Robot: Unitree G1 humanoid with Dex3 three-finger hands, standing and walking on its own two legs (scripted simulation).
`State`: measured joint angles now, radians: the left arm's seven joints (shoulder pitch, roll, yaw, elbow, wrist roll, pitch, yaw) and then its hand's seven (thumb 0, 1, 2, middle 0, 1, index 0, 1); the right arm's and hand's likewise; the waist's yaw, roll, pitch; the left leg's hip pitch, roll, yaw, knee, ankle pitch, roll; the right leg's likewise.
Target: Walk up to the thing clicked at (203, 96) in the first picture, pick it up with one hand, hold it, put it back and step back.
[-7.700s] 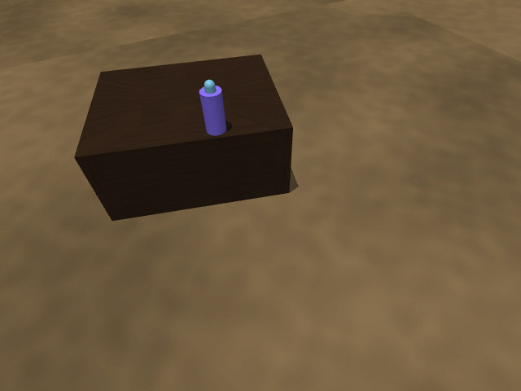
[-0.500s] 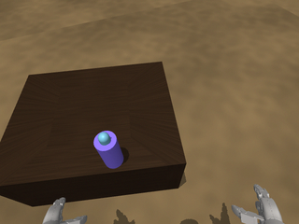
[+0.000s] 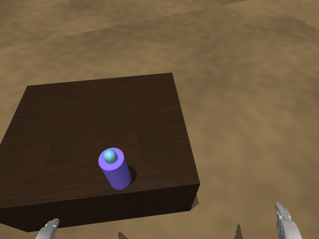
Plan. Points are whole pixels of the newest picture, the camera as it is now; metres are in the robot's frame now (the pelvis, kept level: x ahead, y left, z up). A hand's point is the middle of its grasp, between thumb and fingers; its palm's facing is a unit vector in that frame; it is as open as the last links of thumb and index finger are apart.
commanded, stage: go down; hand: left
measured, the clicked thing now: (115, 167) +0.42 +0.19 -0.22
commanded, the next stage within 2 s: none
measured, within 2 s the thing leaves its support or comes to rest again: neither
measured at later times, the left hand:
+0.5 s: hand out of the picture +0.16 +0.27 -0.10, palm faces +0.11 -0.94 -0.33, open 17.5 cm
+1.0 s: hand out of the picture +0.15 +0.29 -0.08, palm faces +0.15 -0.94 -0.32, open 17.5 cm
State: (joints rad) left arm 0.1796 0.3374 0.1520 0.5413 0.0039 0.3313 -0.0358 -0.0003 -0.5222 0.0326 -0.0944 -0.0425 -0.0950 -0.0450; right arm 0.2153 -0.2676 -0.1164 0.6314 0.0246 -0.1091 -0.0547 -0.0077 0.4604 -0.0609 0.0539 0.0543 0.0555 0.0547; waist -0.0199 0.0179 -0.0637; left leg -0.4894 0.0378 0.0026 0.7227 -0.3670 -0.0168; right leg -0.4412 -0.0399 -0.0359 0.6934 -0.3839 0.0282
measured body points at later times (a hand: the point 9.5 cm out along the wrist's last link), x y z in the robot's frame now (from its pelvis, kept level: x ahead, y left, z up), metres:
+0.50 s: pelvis +0.00 +0.00 -0.01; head +0.03 +0.00 +0.43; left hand +0.15 +0.32 -0.08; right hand +0.16 -0.27 -0.07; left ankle +0.00 +0.13 -0.72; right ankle -0.02 -0.14 -0.72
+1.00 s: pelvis -0.01 +0.00 -0.03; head +0.01 +0.00 +0.42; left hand +0.14 +0.34 -0.06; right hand +0.15 -0.26 -0.06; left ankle +0.00 +0.13 -0.72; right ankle -0.02 -0.14 -0.72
